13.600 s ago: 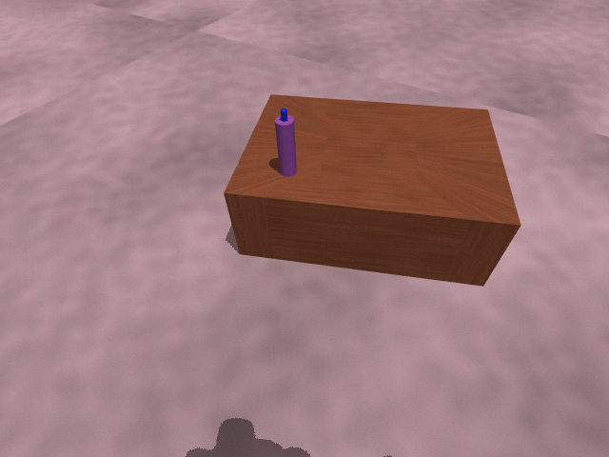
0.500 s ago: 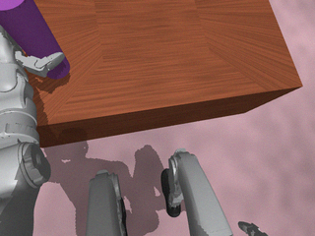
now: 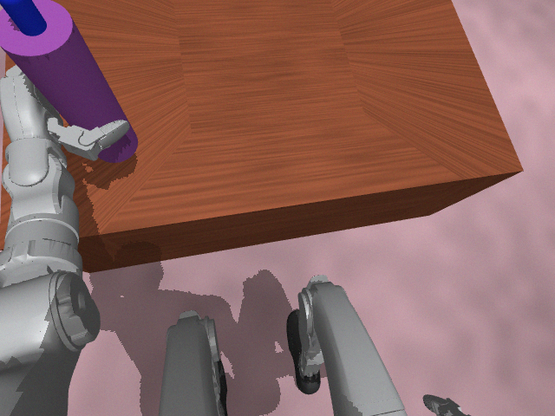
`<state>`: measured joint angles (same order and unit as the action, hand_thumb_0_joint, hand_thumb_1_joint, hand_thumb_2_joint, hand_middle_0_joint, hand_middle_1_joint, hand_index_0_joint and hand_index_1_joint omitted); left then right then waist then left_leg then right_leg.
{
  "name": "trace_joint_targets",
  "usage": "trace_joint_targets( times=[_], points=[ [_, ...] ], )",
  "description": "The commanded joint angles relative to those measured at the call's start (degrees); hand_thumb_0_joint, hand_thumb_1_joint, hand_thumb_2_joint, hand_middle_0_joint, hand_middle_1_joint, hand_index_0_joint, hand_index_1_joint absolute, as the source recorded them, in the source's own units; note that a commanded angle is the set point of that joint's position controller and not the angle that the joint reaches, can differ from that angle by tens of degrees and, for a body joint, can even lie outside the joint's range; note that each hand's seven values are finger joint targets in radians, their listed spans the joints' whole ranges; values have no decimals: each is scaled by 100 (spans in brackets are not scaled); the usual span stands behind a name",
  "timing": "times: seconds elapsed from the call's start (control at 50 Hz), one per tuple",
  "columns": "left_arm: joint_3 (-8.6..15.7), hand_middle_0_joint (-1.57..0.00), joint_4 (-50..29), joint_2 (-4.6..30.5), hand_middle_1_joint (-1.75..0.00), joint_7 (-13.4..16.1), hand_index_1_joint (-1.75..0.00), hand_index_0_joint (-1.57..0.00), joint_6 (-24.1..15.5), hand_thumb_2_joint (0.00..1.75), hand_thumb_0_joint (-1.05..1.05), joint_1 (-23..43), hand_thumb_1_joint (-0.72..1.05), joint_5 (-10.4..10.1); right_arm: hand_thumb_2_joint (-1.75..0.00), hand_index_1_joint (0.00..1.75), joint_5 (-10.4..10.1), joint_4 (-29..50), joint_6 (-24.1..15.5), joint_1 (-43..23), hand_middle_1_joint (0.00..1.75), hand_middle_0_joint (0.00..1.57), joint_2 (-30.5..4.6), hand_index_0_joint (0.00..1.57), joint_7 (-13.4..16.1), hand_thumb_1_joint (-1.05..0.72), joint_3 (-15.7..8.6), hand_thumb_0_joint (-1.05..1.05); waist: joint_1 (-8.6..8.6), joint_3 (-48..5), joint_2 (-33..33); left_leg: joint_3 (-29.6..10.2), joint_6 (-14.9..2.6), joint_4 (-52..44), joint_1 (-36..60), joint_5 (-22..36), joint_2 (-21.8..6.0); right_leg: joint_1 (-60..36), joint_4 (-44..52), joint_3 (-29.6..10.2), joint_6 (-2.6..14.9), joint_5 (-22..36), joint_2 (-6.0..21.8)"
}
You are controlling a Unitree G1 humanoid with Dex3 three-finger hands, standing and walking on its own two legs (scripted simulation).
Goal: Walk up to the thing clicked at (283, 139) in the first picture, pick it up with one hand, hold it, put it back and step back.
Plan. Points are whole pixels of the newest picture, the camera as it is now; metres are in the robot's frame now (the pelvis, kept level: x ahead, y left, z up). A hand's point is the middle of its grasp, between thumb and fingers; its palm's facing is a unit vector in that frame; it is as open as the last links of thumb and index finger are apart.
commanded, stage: lift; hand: left
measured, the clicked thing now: (77, 89) +0.54 +0.18 +0.04
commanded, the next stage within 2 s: hold in 1.34 s
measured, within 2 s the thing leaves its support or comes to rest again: neither
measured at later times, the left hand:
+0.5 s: hand (36, 118) +0.46 +0.19 +0.10, palm faces +0.14 -0.99 -0.04, open 10.0 cm
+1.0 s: hand out of the picture +0.40 +0.19 +0.16, palm faces +0.14 -0.99 -0.04, open 10.0 cm
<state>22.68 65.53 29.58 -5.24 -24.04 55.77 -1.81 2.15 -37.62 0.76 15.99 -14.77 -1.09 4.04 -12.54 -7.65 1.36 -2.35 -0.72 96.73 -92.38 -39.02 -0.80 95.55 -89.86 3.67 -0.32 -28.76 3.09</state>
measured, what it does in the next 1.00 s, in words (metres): rises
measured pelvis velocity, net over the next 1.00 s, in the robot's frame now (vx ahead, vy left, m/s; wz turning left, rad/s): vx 0.04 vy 0.00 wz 0.02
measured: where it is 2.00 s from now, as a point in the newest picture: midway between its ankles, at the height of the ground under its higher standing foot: (261, 389)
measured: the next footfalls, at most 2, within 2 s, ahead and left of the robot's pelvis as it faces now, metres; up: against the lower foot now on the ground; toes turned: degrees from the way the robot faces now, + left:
none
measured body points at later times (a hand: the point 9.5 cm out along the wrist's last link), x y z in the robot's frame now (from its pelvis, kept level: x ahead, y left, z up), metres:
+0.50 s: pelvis +0.02 +0.00 +0.09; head +0.15 +0.03 +0.52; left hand +0.45 +0.24 +0.11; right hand +0.09 -0.26 -0.03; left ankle +0.03 +0.11 -0.52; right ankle +0.10 -0.13 -0.52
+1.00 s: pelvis +0.04 +0.00 +0.14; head +0.13 +0.02 +0.58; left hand +0.39 +0.24 +0.16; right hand +0.15 -0.24 +0.03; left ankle +0.03 +0.11 -0.52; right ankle +0.10 -0.13 -0.52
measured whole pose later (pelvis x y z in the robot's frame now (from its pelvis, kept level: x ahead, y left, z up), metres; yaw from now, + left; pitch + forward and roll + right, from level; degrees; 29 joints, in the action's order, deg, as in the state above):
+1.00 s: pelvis +0.04 +0.00 +0.14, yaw +1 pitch +15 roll -2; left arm 8.7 34.2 14.0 -0.8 -21.6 16.8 -8.3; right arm -0.4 -38.9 -1.5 13.5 -12.9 1.5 1.0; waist -2.5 -4.2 0.1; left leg -1.1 -0.6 63.4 -47.0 -31.0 -1.2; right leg 50.1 -58.2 3.5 -0.9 -22.5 2.0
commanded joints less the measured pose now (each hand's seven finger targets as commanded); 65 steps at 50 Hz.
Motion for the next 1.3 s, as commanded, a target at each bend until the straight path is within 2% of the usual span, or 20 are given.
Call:
trace_joint_targets(
  times=[0.0, 0.02, 0.06, 0.14, 0.24, 0.3, 0.4, 0.44, 0.48, 0.58, 0.64, 0.68, 0.72, 0.74, 0.8, 0.86, 1.04, 1.1, 1.16, 1.28],
  points=[
    [126, -137, -2316, 1435, -155, 45, -155, -140, -696, 135, 0, 3032, 6, -336, -91, 30, -16, 56, -87, 1204, 30, 20, -1082, 20, 123, -93, -435, 0, 114, -4654, 1452, -139, 9, -1561, 2891, 2339, 83, -3230, 986, -192, 342, 1728, -196],
    [219, -136, -2605, 1622, -154, 83, -154, -139, -700, 135, 0, 3034, 5, -336, -91, 30, -34, 88, -89, 1166, 30, 20, -1103, 20, 145, -92, -473, 0, 236, -4798, 1474, -122, 7, -1625, 3052, 2327, 84, -3350, 1093, -216, 343, 1707, -200],
    [-40, -137, -2248, 1087, -155, 77, -155, -140, -632, 137, 0, 2613, 7, -400, -91, 30, -59, 33, -120, 1127, 30, 20, -1033, 20, 152, -92, -446, 0, 137, -4320, 1207, -169, 14, -1786, 2987, 2273, 75, -3382, 1224, -161, 345, 1684, -214],
    [-1, -137, -2694, 1084, -155, 150, -155, -139, -627, 138, 0, 2145, 7, -429, -91, 30, -85, -5, -157, 1087, 30, 20, -1014, 20, 182, -92, -497, 0, 332, -4304, 1207, -187, 42, -2038, 3435, 2590, 56, -3690, 1446, -136, 349, 1843, -234],
    [-341, -135, -3365, 535, -155, 239, -155, -137, -657, 139, 0, 1804, 8, -513, -90, 30, -119, 7, -222, 928, 30, 20, -941, 20, 193, -91, -572, 0, 409, -4033, 1146, -178, 64, -2404, 3939, 2574, 35, -3871, 1833, -107, 332, 1755, -250],
    [-418, -136, -2913, 230, -153, 303, -154, -137, -535, 139, 0, 969, 10, -555, -90, 30, -166, -3, -248, 760, 30, 20, -933, 20, 221, -91, -605, 0, 472, -3451, 829, -240, 79, -2736, 4011, 2179, 17, -3977, 2107, -78, 310, 1493, -261],
    [-608, -136, -3891, 53, -153, 455, -154, -137, -504, 139, 0, 724, 9, -631, -90, 30, -226, 148, -307, 539, 30, 20, -858, 20, 265, -90, -636, 0, 609, -3335, 685, -139, 67, -3094, 4447, 2247, 51, -4637, 2544, -98, 278, 1596, -294],
    [-604, -136, -3152, -248, -153, 484, -154, -137, -425, 138, 0, -100, 10, -643, -90, 30, -228, 33, -304, 507, 30, 20, -822, 20, 261, -91, -639, 0, 637, -2731, 381, -194, 74, -3292, 4298, 2103, 27, -4658, 2690, -74, 249, 1513, -290],
    [-554, -134, -4091, 36, -151, 532, -152, -135, -581, 137, 0, 434, 10, -606, -90, 30, -208, 53, -315, 491, 30, 20, -819, 20, 275, -90, -670, 0, 662, -2969, 595, -104, 55, -3380, 4476, 2088, 62, -4909, 2844, -130, 236, 1547, -271],
    [-745, -136, -3702, -396, -151, 446, -152, -138, -558, 136, 0, -515, 11, -716, -90, 30, -210, 106, -349, 314, 30, 20, -782, 20, 281, -91, -652, 0, 744, -2498, 325, -82, 57, -3677, 4687, 2096, 73, -5150, 3116, -92, 220, 1550, -286],
    [-822, -136, -4289, -250, -150, 451, -151, -137, -602, 134, 0, -404, 10, -684, -90, 30, -203, 205, -377, 231, 30, 20, -792, 20, 280, -92, -659, 0, 861, -2627, 622, -77, 111, -3854, 5198, 2288, 75, -5249, 3216, -71, 237, 1621, -288],
    [-1104, -135, -4503, -573, -149, 394, -150, -137, -578, 134, 0, -533, 9, -752, -90, 30, -210, 228, -383, 228, 30, 20, -766, 20, 260, -91, -635, 0, 786, -2531, 526, -107, 128, -3956, 5223, 2399, 63, -5383, 3281, -38, 237, 1718, -299],
    [-929, -135, -4320, -490, -150, 398, -150, -137, -538, 133, 0, -1010, 7, -790, -90, 30, -223, 259, -372, 188, 30, 20, -775, 20, 269, -91, -654, 0, 867, -2445, 451, -83, 126, -4036, 5302, 2457, 64, -5509, 3379, -42, 225, 1756, -304],
    [-1068, -134, -5033, -467, -148, 392, -149, -136, -592, 133, 0, -545, 9, -817, -90, 30, -228, 325, -383, 180, 30, 20, -757, 20, 277, -91, -632, 0, 877, -2656, 608, -74, 135, -4089, 5465, 2531, 69, -5676, 3399, -62, 229, 1839, -284],
    [-1017, -133, -4428, -638, -148, 419, -149, -135, -461, 133, 0, -1260, 7, -857, -90, 30, -242, 264, -397, 135, 30, 20, -757, 20, 306, -91, -639, 0, 852, -2170, 393, -72, 126, -4227, 5431, 2431, 66, -5664, 3553, -39, 215, 1765, -308],
    [-1175, -131, -5220, -642, -147, 421, -147, -133, -528, 131, 0, -972, 5, -869, -90, 30, -246, 367, -410, 84, 30, 20, -689, 20, 332, -91, -607, 0, 890, -2414, 525, -50, 132, -4298, 5743, 2649, 67, -5891, 3625, -64, 212, 1937, -299],
    [-994, -127, -5040, -678, -143, 436, -143, -129, -363, 128, 0, -2166, 0, -862, -90, 30, -259, 406, -406, 28, 30, 20, -661, 20, 370, -91, -626, 0, 1025, -2027, 276, 5, 132, -4577, 5804, 2991, 69, -6425, 3862, -89, 209, 2238, -283],
    [-1176, -125, -5633, -797, -141, 412, -141, -128, -396, 126, 0, -1734, 3, -902, -90, 30, -267, 507, -411, -57, 30, 20, -579, 20, 370, -91, -591, 0, 996, -1984, 383, 9, 131, -4701, 5967, 2888, 78, -6534, 4000, -83, 204, 2167, -300],
    [-1017, -125, -5185, -758, -142, 409, -142, -128, -308, 127, 0, -2383, 1, -899, -90, 30, -269, 462, -412, -50, 30, 20, -621, 20, 380, -91, -631, 0, 1040, -1771, 168, 22, 122, -4781, 5851, 2844, 71, -6648, 4087, -78, 191, 2140, -302],
    [-1062, -126, -5652, -795, -142, 376, -142, -128, -352, 126, 0, -2230, 0, -953, -90, 30, -287, 513, -451, -115, 30, 20, -567, 20, 393, -92, -631, 0, 1055, -1808, 226, 68, 104, -4897, 6069, 2937, 79, -6901, 4233, -115, 173, 2287, -290]
  ],
)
